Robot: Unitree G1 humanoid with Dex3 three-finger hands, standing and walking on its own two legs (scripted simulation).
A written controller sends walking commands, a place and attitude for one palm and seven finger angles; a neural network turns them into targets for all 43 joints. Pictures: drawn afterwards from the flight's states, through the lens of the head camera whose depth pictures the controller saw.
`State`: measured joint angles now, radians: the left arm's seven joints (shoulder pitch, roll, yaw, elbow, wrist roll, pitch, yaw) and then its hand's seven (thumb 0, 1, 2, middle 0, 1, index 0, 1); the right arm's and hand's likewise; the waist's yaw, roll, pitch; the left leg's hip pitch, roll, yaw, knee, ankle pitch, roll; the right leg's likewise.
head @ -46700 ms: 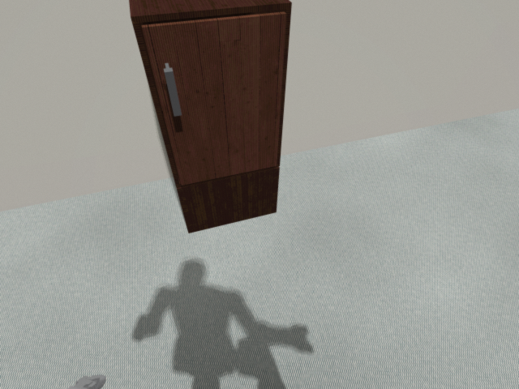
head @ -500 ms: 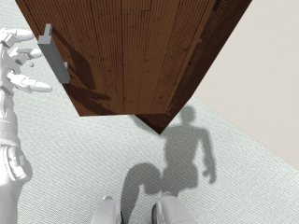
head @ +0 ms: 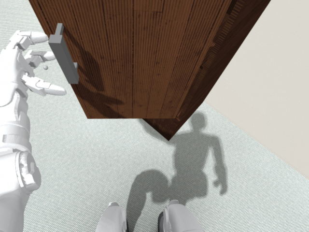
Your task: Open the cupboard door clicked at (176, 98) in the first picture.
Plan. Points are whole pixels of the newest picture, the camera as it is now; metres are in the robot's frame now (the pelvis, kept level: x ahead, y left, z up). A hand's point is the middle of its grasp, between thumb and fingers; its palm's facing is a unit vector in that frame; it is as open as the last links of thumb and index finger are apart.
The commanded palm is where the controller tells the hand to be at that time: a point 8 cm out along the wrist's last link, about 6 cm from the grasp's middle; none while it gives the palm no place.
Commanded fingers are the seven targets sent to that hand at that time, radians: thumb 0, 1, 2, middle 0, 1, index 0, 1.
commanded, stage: slide the fingers in behind the handle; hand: left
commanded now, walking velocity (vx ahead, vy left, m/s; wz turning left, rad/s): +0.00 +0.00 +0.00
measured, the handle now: (67, 55) +0.54 +0.19 +0.07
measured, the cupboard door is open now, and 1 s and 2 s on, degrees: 44 42 42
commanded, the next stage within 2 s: close the thumb around the handle in 1.14 s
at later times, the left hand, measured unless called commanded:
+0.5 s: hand (52, 69) +0.49 +0.22 +0.07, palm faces +0.07 -1.00 +0.00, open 15.0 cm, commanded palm +0.48 +0.22 +0.07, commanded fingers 0.00 -0.50 0.30 -0.30 -1.20 -0.30 -1.20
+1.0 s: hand (68, 70) +0.49 +0.18 +0.07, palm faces +0.00 -1.00 -0.07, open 15.3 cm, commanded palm +0.48 +0.20 +0.07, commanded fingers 0.00 -0.50 0.30 -0.30 -1.20 -0.30 -1.20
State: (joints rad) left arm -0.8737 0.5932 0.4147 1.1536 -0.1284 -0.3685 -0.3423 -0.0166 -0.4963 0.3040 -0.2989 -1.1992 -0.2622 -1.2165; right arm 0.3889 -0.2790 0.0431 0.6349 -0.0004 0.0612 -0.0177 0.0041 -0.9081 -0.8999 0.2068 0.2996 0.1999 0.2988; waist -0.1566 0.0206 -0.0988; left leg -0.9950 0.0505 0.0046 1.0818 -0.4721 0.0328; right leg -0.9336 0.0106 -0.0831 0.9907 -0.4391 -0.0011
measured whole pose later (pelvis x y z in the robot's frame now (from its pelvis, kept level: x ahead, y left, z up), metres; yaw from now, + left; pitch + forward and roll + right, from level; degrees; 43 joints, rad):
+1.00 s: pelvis +0.01 +0.00 +0.00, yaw +3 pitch +21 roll -4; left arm -0.87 0.41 0.18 1.13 -0.14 -0.43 -0.18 -0.02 -0.50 0.30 -0.27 -1.19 -0.06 -1.06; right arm 0.35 -0.26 0.01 0.71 -0.02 0.03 0.02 0.00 -0.91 -0.90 0.21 0.30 0.20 0.30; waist -0.10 0.04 -0.11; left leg -0.96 0.02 -0.03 1.07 -0.47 0.03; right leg -0.88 -0.02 -0.12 0.99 -0.47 -0.01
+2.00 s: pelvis +0.00 -0.01 +0.00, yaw +0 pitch +22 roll -3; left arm -0.86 0.45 0.36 1.14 -0.10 -0.41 -0.23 0.00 0.72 0.82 -0.37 -1.34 -0.36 -1.34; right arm 0.36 -0.27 0.03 0.64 0.00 0.04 0.00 0.00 -0.91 -0.90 0.21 0.30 0.20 0.30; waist -0.15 0.03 -0.11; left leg -0.98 0.05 0.02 1.08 -0.48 0.02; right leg -0.93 0.01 -0.07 1.02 -0.46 -0.01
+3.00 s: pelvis +0.01 -0.04 +0.02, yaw +3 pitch +11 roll +0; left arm 0.09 -0.06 -0.09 0.18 0.01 -0.33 0.43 0.02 0.67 0.77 -0.34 -1.35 -0.39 -1.35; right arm 0.21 -0.19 0.02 0.54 -0.05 0.00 0.03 0.01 -0.91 -0.90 0.20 0.30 0.20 0.30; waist 0.00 0.03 -0.13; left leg -0.69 0.03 0.00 0.95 -0.46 -0.02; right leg -0.67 -0.01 -0.08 0.96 -0.49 -0.05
